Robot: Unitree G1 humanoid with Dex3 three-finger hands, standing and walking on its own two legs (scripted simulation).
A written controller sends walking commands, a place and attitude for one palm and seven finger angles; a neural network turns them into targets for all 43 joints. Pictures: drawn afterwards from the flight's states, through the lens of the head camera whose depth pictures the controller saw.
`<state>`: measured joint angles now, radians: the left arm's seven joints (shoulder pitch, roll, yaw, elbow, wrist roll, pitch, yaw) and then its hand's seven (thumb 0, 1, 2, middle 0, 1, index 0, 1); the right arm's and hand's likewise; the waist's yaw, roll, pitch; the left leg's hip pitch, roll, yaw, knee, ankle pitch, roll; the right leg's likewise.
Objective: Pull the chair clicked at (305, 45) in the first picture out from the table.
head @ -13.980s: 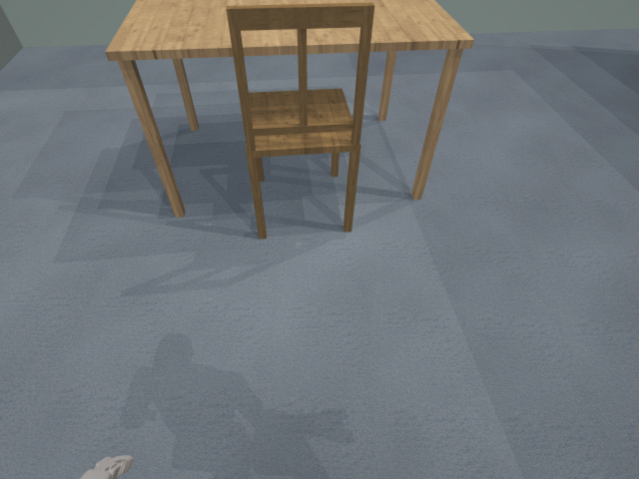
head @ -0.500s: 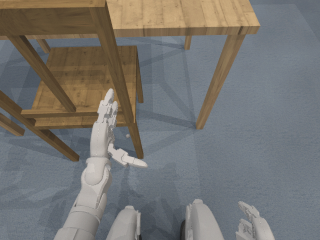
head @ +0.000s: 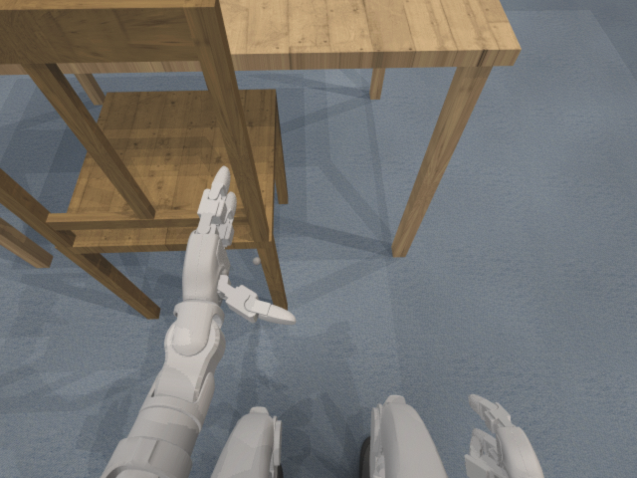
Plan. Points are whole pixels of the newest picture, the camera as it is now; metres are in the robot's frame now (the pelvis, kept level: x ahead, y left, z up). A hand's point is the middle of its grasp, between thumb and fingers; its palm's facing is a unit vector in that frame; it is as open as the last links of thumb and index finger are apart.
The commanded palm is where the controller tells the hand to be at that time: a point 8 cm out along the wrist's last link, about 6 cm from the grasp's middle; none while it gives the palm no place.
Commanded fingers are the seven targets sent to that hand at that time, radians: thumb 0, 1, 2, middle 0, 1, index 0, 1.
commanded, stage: aim the fingers beside a spindle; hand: left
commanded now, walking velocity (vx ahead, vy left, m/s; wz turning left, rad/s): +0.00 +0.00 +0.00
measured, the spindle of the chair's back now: (104, 155) +0.52 +0.30 +0.04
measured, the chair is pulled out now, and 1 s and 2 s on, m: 0.00 0.00 0.00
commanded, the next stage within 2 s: push the fingers through the gap in 1.50 s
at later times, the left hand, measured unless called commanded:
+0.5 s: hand (247, 256) +0.38 +0.10 +0.02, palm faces +0.00 -1.00 -0.03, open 16.9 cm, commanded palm +0.35 +0.16 +0.03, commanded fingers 0.00 -0.50 0.30 -0.06 -0.08 -0.06 -0.08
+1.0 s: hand (236, 261) +0.37 +0.11 +0.03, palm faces +0.01 -1.00 -0.04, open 16.9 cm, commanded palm +0.34 +0.15 +0.03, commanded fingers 0.00 -0.50 0.30 -0.06 -0.08 -0.06 -0.08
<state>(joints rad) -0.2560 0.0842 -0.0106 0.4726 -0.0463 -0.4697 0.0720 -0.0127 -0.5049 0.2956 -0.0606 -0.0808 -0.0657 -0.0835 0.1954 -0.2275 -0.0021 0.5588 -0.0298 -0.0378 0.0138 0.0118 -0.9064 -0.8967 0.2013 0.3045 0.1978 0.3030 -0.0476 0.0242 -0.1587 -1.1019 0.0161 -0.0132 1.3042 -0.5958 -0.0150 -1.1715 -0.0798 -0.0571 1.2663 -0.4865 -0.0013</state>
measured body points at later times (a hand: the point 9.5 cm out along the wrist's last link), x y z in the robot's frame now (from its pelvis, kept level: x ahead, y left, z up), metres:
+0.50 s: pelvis +0.00 +0.00 +0.00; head +0.13 +0.00 +0.43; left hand +0.37 +0.15 +0.03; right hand +0.14 -0.25 -0.12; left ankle +0.01 +0.13 -0.62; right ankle +0.06 -0.13 -0.62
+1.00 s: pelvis +0.00 +0.00 +0.00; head +0.12 +0.00 +0.44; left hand +0.36 +0.16 +0.03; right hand +0.16 -0.24 -0.11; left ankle +0.01 +0.13 -0.62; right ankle +0.06 -0.13 -0.62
